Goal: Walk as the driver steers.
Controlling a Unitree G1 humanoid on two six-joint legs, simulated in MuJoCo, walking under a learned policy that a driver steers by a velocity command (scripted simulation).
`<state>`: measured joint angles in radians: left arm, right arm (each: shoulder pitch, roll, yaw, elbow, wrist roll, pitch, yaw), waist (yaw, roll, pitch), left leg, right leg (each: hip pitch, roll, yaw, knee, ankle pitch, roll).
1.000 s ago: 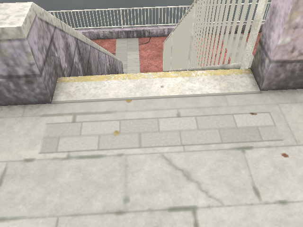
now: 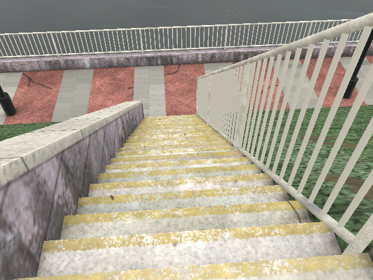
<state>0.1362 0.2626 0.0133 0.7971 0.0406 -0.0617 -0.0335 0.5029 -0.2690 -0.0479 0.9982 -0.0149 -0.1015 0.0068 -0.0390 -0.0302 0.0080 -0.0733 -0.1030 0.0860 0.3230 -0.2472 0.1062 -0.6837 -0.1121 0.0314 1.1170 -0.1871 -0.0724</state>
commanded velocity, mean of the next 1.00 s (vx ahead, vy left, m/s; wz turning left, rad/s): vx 1.00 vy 0.00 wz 0.00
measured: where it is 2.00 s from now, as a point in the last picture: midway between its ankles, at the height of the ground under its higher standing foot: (183, 179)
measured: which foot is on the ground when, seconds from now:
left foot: down 0.00-0.20, up 0.22-0.70, down 0.72-1.00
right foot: up 0.00-0.20, down 0.22-0.70, up 0.72-1.00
